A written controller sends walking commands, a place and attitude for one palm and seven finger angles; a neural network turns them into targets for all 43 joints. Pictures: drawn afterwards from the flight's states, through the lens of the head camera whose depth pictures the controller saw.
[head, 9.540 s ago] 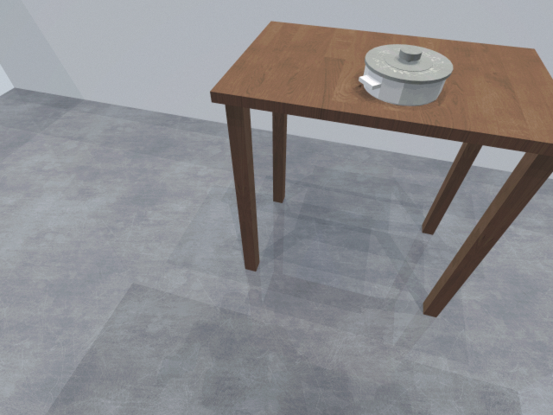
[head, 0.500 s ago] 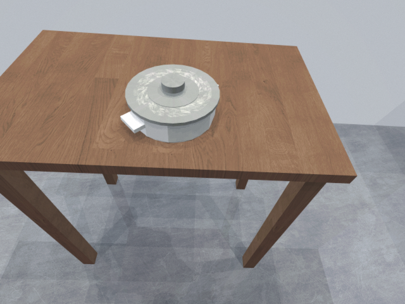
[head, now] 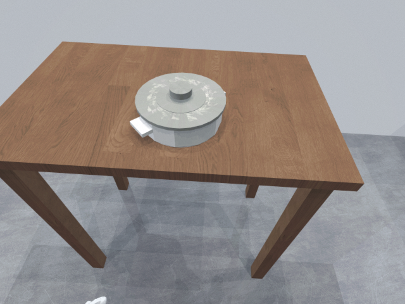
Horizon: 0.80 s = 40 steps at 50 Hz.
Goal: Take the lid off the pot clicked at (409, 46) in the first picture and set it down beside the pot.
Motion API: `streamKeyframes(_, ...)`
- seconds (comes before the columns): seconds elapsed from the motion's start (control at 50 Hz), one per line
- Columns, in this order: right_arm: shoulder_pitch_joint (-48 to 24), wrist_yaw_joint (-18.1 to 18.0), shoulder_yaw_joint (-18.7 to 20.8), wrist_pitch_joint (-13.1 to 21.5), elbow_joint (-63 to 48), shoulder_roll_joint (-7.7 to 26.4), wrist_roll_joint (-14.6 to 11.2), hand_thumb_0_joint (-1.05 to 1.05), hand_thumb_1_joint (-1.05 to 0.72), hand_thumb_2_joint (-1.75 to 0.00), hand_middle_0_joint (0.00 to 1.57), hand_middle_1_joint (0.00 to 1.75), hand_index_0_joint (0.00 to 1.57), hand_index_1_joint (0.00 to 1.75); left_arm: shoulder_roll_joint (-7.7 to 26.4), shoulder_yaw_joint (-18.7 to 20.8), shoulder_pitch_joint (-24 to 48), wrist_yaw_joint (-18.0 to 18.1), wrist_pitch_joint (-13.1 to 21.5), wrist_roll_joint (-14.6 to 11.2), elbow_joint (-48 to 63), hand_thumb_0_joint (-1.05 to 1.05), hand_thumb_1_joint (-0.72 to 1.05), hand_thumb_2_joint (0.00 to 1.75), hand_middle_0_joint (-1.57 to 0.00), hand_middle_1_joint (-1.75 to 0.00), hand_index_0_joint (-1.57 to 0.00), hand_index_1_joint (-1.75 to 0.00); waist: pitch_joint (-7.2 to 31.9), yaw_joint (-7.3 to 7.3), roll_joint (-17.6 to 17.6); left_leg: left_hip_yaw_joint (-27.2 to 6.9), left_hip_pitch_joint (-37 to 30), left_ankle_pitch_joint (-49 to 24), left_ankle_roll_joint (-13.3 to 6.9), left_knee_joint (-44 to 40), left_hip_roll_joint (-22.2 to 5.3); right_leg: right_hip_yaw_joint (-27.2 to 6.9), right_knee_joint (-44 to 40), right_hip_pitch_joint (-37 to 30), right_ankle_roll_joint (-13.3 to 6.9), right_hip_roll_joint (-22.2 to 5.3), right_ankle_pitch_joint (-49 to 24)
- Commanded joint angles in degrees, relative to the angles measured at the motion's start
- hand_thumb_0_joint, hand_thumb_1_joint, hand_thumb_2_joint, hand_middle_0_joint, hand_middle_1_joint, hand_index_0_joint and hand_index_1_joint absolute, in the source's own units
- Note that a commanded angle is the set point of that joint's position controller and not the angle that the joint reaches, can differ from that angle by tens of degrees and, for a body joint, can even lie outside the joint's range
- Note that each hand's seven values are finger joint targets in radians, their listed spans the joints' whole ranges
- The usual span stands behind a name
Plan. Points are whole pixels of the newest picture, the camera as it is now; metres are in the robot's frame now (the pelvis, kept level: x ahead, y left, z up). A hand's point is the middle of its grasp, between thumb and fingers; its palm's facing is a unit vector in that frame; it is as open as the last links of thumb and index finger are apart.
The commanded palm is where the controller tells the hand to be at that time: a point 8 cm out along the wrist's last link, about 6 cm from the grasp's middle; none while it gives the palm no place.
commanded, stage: lift the closed hand beside the body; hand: left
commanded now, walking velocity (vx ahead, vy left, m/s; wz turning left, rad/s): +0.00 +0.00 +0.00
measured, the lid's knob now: (180, 90) +0.51 +0.10 +0.15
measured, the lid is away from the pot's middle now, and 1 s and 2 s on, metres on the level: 0.00 0.00 0.00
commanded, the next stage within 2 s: raise the hand higher, near the body in 0.52 s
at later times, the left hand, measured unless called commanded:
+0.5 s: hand out of the picture +0.11 +0.18 +0.06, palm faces +0.31 -0.88 -0.36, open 3.1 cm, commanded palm +0.06 +0.22 +0.11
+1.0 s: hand (80, 259) +0.15 +0.18 +0.15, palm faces +0.35 -0.80 -0.49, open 3.1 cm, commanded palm +0.09 +0.21 +0.18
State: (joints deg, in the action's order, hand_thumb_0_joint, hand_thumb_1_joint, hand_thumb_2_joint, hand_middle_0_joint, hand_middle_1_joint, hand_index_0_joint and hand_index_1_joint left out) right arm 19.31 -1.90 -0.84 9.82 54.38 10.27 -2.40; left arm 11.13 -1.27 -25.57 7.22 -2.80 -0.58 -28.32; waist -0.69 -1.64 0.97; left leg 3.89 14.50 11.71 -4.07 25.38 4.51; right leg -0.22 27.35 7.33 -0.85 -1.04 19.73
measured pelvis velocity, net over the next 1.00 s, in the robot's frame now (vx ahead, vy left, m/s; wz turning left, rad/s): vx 0.00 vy -0.07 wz -0.01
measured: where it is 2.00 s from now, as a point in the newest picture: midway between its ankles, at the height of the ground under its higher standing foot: outside the picture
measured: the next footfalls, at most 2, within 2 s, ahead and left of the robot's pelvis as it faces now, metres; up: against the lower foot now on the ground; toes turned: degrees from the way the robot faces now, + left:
none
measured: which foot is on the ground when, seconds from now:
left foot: down 0.00-1.00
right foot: down 0.00-1.00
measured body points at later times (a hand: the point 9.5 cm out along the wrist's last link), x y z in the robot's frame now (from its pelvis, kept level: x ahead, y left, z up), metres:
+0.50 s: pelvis -0.02 -0.06 +0.00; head -0.04 -0.07 +0.45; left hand +0.09 +0.22 +0.08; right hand +0.21 -0.26 -0.04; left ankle +0.02 +0.06 -0.74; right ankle -0.07 -0.13 -0.74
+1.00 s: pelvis +0.00 -0.07 +0.00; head -0.02 -0.10 +0.45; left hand +0.12 +0.22 +0.18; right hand +0.20 -0.30 -0.07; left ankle +0.02 +0.06 -0.74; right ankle -0.07 -0.13 -0.74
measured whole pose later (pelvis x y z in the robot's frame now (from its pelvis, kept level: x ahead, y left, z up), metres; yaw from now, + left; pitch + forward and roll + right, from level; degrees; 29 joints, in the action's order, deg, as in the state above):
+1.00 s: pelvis +0.00 -0.07 +0.00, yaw +0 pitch -3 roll +1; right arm 10.0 -5.1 0.9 6.8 36.1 13.4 -1.0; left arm 20.4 18.2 -39.4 3.3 7.4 -3.4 27.8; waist 0.2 -4.0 -3.5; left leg 1.9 8.9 10.3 0.2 22.6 -0.7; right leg 1.1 19.4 -0.5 -4.5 4.4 16.6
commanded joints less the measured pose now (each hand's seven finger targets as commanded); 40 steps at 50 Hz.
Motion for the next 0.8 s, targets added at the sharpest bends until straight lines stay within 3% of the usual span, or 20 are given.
streamKeyframes(0.0, -10.01, 1.1, 1.57, 8.1, -14.95, 7.69, 0.06, 0.0, -0.9, -0.9, 0.2, 0.3, 0.2, 0.3, -3.71, -4.1, -9.65, 3.01, 1.66, 0.1, 23.81, 0.0, 0.9, 0.9, -0.46, -0.59, -0.46, -0.59, 3.62, -0.01, -5.67, -12.14, -13.19, -10.1, 6.99, -7.81, -7.68, 3.41, -3.95, 7.32, -1.31, 0.99, -9.36)
streamKeyframes(0.02, -10.1, 2.01, 2.72, 6.81, -16.07, 8.4, 0.38, 0.0, -0.9, -0.9, 0.2, 0.3, 0.2, 0.3, -5.57, -5.18, -14.48, 1.67, 1.04, 0.86, 17.36, 0.0, 0.9, 0.9, -0.51, -0.64, -0.51, -0.64, -1.45, -0.1, 1.27, -11.38, -9.19, -12.4, 6.03, -7.02, -7.87, 4.36, -5.59, 8.39, -1.08, 1.3, -9.63)
streamKeyframes(0.06, -11.73, 3.47, 4.89, 3.9, -19.73, 8.74, 0.72, 0.0, -0.9, -0.9, 0.2, 0.3, 0.2, 0.3, -3.97, -1.84, -24.86, -0.73, 1.76, 1.01, 15.53, 0.0, 0.9, 0.9, -0.6, -0.73, -0.6, -0.73, -3.8, -1.29, 11.58, -8.82, -4.87, -16.42, 4.64, -4.92, -8.11, 4.83, -6.84, 7.23, -0.95, 1.4, -11.73)
streamKeyframes(0.1, -14.48, 3.62, 5.57, 1.55, -23.32, 8.87, 0.76, 0.0, -0.9, -0.9, 0.2, 0.3, 0.2, 0.3, 2.01, 5.05, -27.24, -2.9, 3.84, 0.43, 19.73, 0.0, 0.9, 0.9, -0.68, -0.83, -0.68, -0.83, -4.76, -2.66, 14.84, -6.71, -2.32, -13.66, 4.19, -4.71, -7.38, 4.46, -6.73, 7.81, -0.48, 1.37, -10.87)
streamKeyframes(0.12, -15.3, 3.28, 5.3, 0.71, -25.61, 9.2, 0.64, 0.0, -0.9, -0.9, 0.2, 0.3, 0.2, 0.3, 5.81, 8.26, -22.61, -3.55, 5.43, 0.06, 25.11, 0.0, 0.9, 0.9, -0.73, -0.88, -0.73, -0.88, -4.31, -2.56, 15.29, -5.95, -1.61, -10.12, 3.84, -4.77, -6.81, 3.96, -7.1, 8.41, -0.24, 1.45, -9.38)
streamKeyframes(0.14, -16.12, 2.78, 5.55, 0.09, -27.25, 9.22, 0.31, 0.0, -0.9, -0.9, 0.2, 0.3, 0.2, 0.3, 11.05, 13.43, -19.46, -3.13, 7.05, -0.39, 30.13, 0.0, 0.9, 0.9, -0.77, -0.92, -0.77, -0.92, -3.08, -2.42, 12.42, -4.59, -3.05, -7.55, 3.78, -4.24, -6.78, 3.74, -8.21, 8.48, -0.08, 1.04, -8.64)
streamKeyframes(0.18, -16.13, 1.38, 3.77, 0.27, -30.68, 8.23, 0.7, 0.0, -0.9, -0.9, 0.2, 0.3, 0.2, 0.3, 15.26, 15.53, -7.95, -2.72, 10.29, -1.1, 46.65, 0.0, 0.9, 0.9, -0.86, -1.02, -0.86, -1.02, 1.36, -1.82, 0.28, -3.86, -6.5, -3.58, 3.2, -4.33, -5.87, 1.48, -9.04, 7.3, -0.11, 0.6, -7.13)
streamKeyframes(0.2, -16.21, 0.73, 2.73, 0.41, -31.13, 7.45, 1.08, 0.0, -0.9, -0.9, 0.2, 0.3, 0.2, 0.3, 13.94, 13.7, -4.47, -2.48, 10.9, -1.18, 51.35, 0.0, 0.9, 0.9, -0.9, -1.07, -0.9, -1.07, 1.65, -1.14, -5.64, -3.78, -8.41, -2.85, 2.95, -4.4, -5.53, 0.85, -9.69, 7.44, -0.18, 0.56, -7.13)
streamKeyframes(0.24, -15.16, 0.04, 1.97, 1.05, -31.48, 7.26, 1.65, 0.0, -0.9, -0.9, 0.2, 0.3, 0.2, 0.3, 14.64, 13.63, -1.66, -1.76, 10.93, -1.17, 56.68, 0.0, 0.9, 0.9, -0.99, -1.16, -0.99, -1.16, 2.88, -0.14, -11.49, -3.64, -10.55, -1.37, 2.84, -3.73, -5.41, 0.57, -11.06, 8.28, -0.36, 0.68, -6.62)
streamKeyframes(0.26, -14.9, -0.34, 1.54, 1.15, -31.16, 6.84, 1.82, 0.0, -0.9, -0.9, 0.2, 0.3, 0.2, 0.3, 10.32, 10.42, -4.25, -1.95, 10.39, -1.51, 53.87, 0.0, 0.9, 0.9, -1.04, -1.21, -1.04, -1.21, 1.77, 0.47, -11.19, -3.68, -10.79, -1.1, 2.7, -3.54, -5.09, 0.86, -11.46, 8.73, -0.38, 0.72, -6.16)
streamKeyframes(0.32, -13.73, -0.63, 1.87, 0.43, -31.34, 7.74, 1.98, 0.0, -0.9, -0.9, 0.2, 0.3, 0.2, 0.3, 7.46, 8.74, -10.91, -2.84, 9.56, -2.06, 50.92, 0.0, 0.9, 0.9, -1.17, -1.36, -1.17, -1.36, 0.97, 0.39, -7.76, -3.57, -12.33, -2.91, 2.19, -2.79, -4.99, 1.03, -12.12, 9.06, -0.13, 1.06, -7.47)
streamKeyframes(0.36, -14.22, -0.71, 2.35, 0.12, -31.7, 8.09, 1.98, 0.0, -0.9, -0.9, 0.2, 0.3, 0.2, 0.3, 8.64, 10.44, -11.97, -3.11, 9.98, -2.32, 52.05, 0.0, 0.9, 0.9, -1.26, -1.45, -1.26, -1.45, 1.58, 0.34, -1.85, -3.27, -11.83, -4.03, 1.87, -1.93, -4.82, 1.22, -12.72, 8.8, 0.28, 1.13, -8.66)
streamKeyframes(0.4, -15.43, -1.44, 2.35, -0.18, -31.96, 7.98, 2.23, 0.0, -0.9, -0.9, 0.2, 0.3, 0.2, 0.3, 12.61, 14.28, -9.79, -2.97, 10.85, -2.43, 55.99, 0.0, 0.9, 0.9, -1.3, -1.5, -1.3, -1.5, 0.97, -0.56, 0.68, -2.94, -11.91, -4.74, 1.47, -1.89, -4.46, 0.08, -13.91, 8.24, 0.69, 0.58, -9.51)
streamKeyframes(0.44, -16.69, -2.07, 2.38, 0.05, -31.8, 7.92, 2.28, 0.0, -0.9, -0.9, 0.2, 0.3, 0.2, 0.3, 17.7, 19.77, -8.02, -2.16, 11.49, -2.57, 59.73, 0.0, 0.9, 0.9, -1.3, -1.5, -1.3, -1.5, 1.36, -1.34, 0.11, -2.58, -12.7, -5.56, 1.49, -1.35, -4.29, -0.63, -14.87, 8.02, 0.84, 0.24, -10.21)
streamKeyframes(0.52, -17.12, -2.52, 1.66, 0.3, -31.46, 7.08, 2.2, 0.0, -0.9, -0.9, 0.2, 0.3, 0.2, 0.3, 14.39, 17.49, -11.67, -2.61, 11.53, -2.75, 62.68, 0.0, 0.9, 0.9, -1.3, -1.5, -1.3, -1.5, 0.91, -1.85, -4.72, -2.88, -13.79, -7.93, 1.55, -1.78, -4.42, -1.03, -14.17, 6.12, 0.85, -0.15, -14.08)
streamKeyframes(0.56, -17.47, -2.3, 1.9, 0.53, -31.12, 6.67, 1.95, 0.0, -0.9, -0.9, 0.2, 0.3, 0.2, 0.3, 13.82, 18.07, -14.22, -2.79, 11.45, -2.86, 62.99, 0.0, 0.9, 0.9, -1.3, -1.5, -1.3, -1.5, 0.66, -1.95, -3.4, -3.05, -13.27, -8.99, 1.65, -1.72, -4.79, -0.62, -13.61, 5.2, 0.99, 0.0, -16.14)
streamKeyframes(0.62, -18.28, -2.8, 2.06, 0.5, -30.47, 7.08, 2.11, 0.0, -0.9, -0.9, 0.2, 0.3, 0.2, 0.3, 17.55, 22.63, -13.77, -2.47, 11.97, -2.78, 63.88, 0.0, 0.9, 0.9, -1.3, -1.5, -1.3, -1.5, 1.13, -2.82, -1.65, -3.08, -13.26, -9.92, 1.65, -1.77, -4.88, -1.2, -13.82, 4.5, 1.57, -0.2, -18.5)
streamKeyframes(0.66, -18.85, -2.94, 2.38, -0.08, -29.8, 5.97, 1.7, 0.0, -0.9, -0.9, 0.2, 0.3, 0.2, 0.3, 16.01, 23.18, -16.9, -2.74, 11.7, -3.23, 60.16, 0.0, 0.9, 0.9, -1.3, -1.5, -1.3, -1.5, -1.03, -2.8, 2.43, -3.0, -12.3, -9.58, 1.53, -2.01, -5.2, -1.18, -13.8, 4.69, 1.83, -0.21, -19.37)
streamKeyframes(0.7, -19.38, -3.08, 2.48, -0.33, -29.84, 6.19, 1.56, 0.0, -0.9, -0.9, 0.2, 0.3, 0.2, 0.3, 15.82, 23.27, -16.29, -3.24, 12.29, -3.27, 61.09, 0.0, 0.9, 0.9, -1.3, -1.5, -1.3, -1.5, -1.69, -2.9, 1.16, -2.64, -12.57, -9.43, 1.32, -2.09, -5.11, -1.74, -14.2, 5.0, 2.12, -0.45, -19.32)
streamKeyframes(0.78, -19.17, -3.36, 2.56, 0.87, -29.98, 7.05, 1.47, 0.0, -0.9, -0.9, 0.2, 0.3, 0.2, 0.3, 18.94, 25.24, -13.15, -2.66, 13.38, -3.2, 67.73, 0.0, 0.9, 0.9, -1.3, -1.5, -1.3, -1.5, 3.22, -3.12, -2.94, -2.19, -14.95, -11.54, 1.43, -1.39, -5.14, -2.08, -13.43, 3.43, 2.63, -0.8, -23.32)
